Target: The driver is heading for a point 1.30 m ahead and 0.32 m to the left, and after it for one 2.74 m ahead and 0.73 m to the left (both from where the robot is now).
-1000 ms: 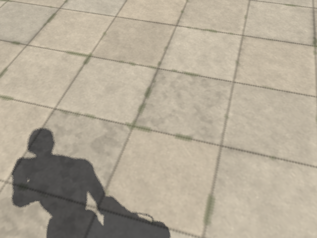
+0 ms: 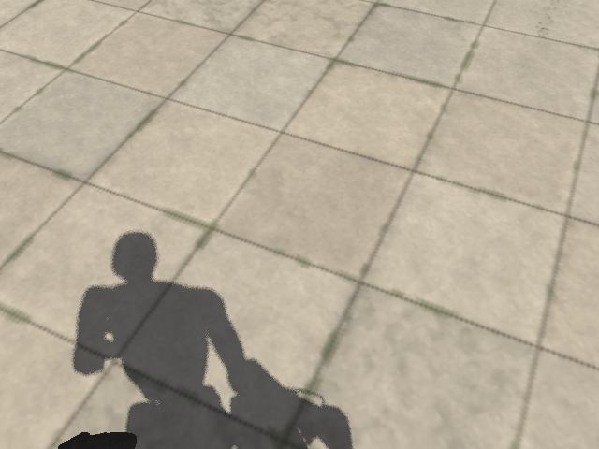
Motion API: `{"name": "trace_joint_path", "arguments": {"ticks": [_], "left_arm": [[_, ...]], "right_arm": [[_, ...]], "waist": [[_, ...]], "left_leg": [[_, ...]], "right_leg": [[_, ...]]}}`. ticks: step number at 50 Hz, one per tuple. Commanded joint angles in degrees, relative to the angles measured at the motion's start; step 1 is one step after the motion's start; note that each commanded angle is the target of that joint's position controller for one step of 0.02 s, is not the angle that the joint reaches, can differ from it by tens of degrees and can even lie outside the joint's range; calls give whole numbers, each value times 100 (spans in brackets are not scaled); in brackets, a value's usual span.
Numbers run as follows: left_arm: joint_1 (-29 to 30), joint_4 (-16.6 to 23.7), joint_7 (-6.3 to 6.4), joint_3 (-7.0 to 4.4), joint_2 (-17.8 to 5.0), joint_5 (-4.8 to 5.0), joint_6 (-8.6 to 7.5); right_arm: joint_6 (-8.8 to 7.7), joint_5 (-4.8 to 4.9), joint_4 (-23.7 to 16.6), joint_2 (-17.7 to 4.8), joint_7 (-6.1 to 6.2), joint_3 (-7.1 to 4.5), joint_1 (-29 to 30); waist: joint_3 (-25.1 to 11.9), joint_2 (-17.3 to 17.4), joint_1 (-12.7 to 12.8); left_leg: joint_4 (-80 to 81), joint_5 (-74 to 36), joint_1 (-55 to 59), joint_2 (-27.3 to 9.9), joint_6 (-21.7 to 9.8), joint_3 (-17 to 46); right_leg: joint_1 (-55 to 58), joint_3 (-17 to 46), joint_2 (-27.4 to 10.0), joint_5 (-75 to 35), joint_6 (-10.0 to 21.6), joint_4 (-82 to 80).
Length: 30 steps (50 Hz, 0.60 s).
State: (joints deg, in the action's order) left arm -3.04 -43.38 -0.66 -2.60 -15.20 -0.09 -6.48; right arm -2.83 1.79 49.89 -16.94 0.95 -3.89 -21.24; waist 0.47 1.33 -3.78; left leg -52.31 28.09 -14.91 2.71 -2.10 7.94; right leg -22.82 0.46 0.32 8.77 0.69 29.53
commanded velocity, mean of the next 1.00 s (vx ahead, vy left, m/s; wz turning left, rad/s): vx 0.50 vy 0.00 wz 0.42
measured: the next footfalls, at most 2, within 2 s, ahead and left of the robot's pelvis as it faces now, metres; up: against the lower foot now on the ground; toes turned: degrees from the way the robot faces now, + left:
left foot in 0.44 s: +0.35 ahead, +0.18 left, +0.00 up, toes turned +20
right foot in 0.98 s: +0.72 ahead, +0.11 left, +0.00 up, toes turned +24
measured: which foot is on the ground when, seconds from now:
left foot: up 0.00-0.42, down 0.44-1.00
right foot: down 0.00-0.46, up 0.48-0.96, down 0.98-1.00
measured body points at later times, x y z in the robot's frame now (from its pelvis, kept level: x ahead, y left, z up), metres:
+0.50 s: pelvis +0.24 +0.07 -0.01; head +0.28 +0.09 +0.43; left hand +0.18 +0.36 -0.15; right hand +0.53 -0.11 -0.09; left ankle +0.31 +0.17 -0.73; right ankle +0.11 -0.12 -0.67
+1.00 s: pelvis +0.53 +0.14 -0.01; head +0.56 +0.15 +0.44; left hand +0.63 +0.45 -0.09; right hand +0.66 -0.12 -0.14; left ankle +0.32 +0.17 -0.72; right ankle +0.69 +0.10 -0.73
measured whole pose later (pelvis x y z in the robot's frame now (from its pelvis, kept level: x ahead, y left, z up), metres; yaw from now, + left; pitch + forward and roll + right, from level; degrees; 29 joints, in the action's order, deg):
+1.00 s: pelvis +0.53 +0.14 -0.01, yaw +25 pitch +2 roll +0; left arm -2.4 -43.2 -2.6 -2.2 -15.4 -0.2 -6.4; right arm -2.0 0.5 48.2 -17.2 0.8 -4.0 -22.7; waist 1.0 0.0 -3.6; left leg -30.6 26.5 -0.2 2.7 -2.7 4.8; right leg -28.0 -1.9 0.1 3.2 3.2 29.7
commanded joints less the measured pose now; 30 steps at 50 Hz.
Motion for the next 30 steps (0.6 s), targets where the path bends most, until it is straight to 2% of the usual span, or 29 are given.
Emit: {"name": "trace_joint_path", "arguments": {"ticks": [1, 2, 4, 6, 9, 13, 17, 19, 20, 21, 22, 23, 24, 25, 26, 27, 28, 29, 30], "left_arm": [[-1058, 9, 9, -238, -752, -15, 24], [-846, -18, 6, -197, -589, -29, 40], [-719, -88, 25, -192, -540, -64, 24], [-789, -180, 40, -243, -648, -49, -16], [-880, -301, 73, -313, -827, -42, -12], [-1003, -386, 120, -358, -991, 3, 57], [-1313, -544, 128, -420, -1170, 113, 177], [-1293, -555, 142, -464, -1320, 164, 254], [-1275, -544, 159, -492, -1414, 191, 296], [-1215, -526, 174, -502, -1461, 212, 348], [-1223, -497, 196, -448, -1345, 184, 358], [-1455, -314, 174, -275, -817, -66, 311], [-1559, -27, 106, -110, -461, -65, 105], [-874, 82, 32, -228, -990, 165, -67], [-621, 186, 5, -223, -1010, 268, -159], [-702, 76, 48, -214, -936, 172, -183], [-830, -29, 76, -256, -984, 57, -136], [-967, -85, 57, -268, -981, 33, -55], [-1043, -115, 50, -265, -916, 7, 13]], "right_arm": [[-86, 21, -566, -752, 27, -161, 212], [-57, -28, -610, -673, 17, -173, 335], [25, -2, -706, -439, -46, -167, 407], [85, -12, -845, -288, -79, -141, 563], [114, -35, -1048, -209, -132, -105, 882], [78, -47, -1290, -129, -280, -35, 1542], [105, -41, -1593, -179, -395, -27, 2084], [130, -59, -1672, -329, -429, -96, 2018], [151, -69, -1647, -460, -426, -167, 1763], [169, -59, -1495, -659, -410, -292, 1113], [206, -40, -1202, -1003, -330, -495, 111], [259, 1, -1070, -1575, -194, -649, -448], [160, -2, -1311, -1792, -226, -596, -141], [67, -47, -1323, -1268, -285, -432, -149], [-10, -79, -1282, -1057, -293, -364, 25], [-45, -86, -1298, -875, -287, -302, 426], [-62, -131, -1363, -636, -263, -222, 776], [-71, -199, -1427, -565, -241, -182, 948], [-96, -206, -1411, -562, -225, -179, 981]], "waist": [[-389, -760, 694], [-149, -737, 606], [12, -887, 479], [46, -742, 469], [109, -549, 503], [279, -463, 714], [464, -442, 807], [323, -556, 630], [100, -659, 440], [-259, -636, 42], [-769, -449, -453], [-1223, 729, -403], [-2041, 1389, 28], [-1766, 590, -333], [-1050, 446, -225], [-636, -43, 79], [-445, 20, 298], [-370, 192, 441], [-360, 203, 491]], "left_leg": [[-1777, -452, -2927, -619, 11, -16], [-1560, -753, -2826, -755, 50, -35], [-1298, -1083, -2482, -960, 95, -150], [-1076, -1361, -2556, -1009, 155, -218], [-285, -1988, -2688, -1025, 225, -259], [886, -2874, -2362, -925, 156, -636], [1496, -2610, -2302, -802, -48, -907], [1628, -2085, -1882, -544, -256, -1168], [1622, -1790, -1417, -329, -380, -1342], [1805, -1771, -541, -72, -549, -1481], [2076, -2045, 1014, 101, -775, -1362], [2194, -1869, 2824, -1098, -1297, 623], [3235, -649, 3827, -2181, -2275, 3800], [3626, -550, 3623, -2137, -1975, 3542], [3634, -896, 2922, -1939, -1758, 2720], [3650, -1484, 2046, -1695, -1545, 2037], [3723, -2090, 1403, -1504, -1412, 1528], [3856, -2475, 956, -1405, -1388, 1318], [3967, -2824, 708, -1356, -1421, 1174]], "right_leg": [[2784, 2531, -1961, 1322, 841, -1507], [2392, 2022, -1771, 735, 811, -1621], [1898, 1266, -1550, 88, 767, -1898], [1838, 838, -1566, -449, 886, -2059], [1942, 277, -1596, -1011, 962, -2189], [2005, -496, -1497, -1251, 841, -2237], [2568, -850, -1687, -1637, 697, -2011], [2804, -1058, -1727, -3082, 587, -1473], [2852, -1158, -1713, -4069, 532, -947], [2703, -1299, -1608, -4675, 438, -11], [1941, -1416, -1389, -4262, 232, 1317], [-48, -1443, -907, -818, -76, 3338], [-1724, -248, 144, 2621, -253, 4812], [-2339, 462, -158, 2300, -132, 5031], [-2484, 373, -376, 1804, 4, 4724], [-2136, 361, -639, 1352, 11, 4200], [-1713, 372, -830, 1055, -22, 3735], [-1356, 383, -917, 865, -63, 3577], [-1183, 329, -915, 752, -137, 3423]]}}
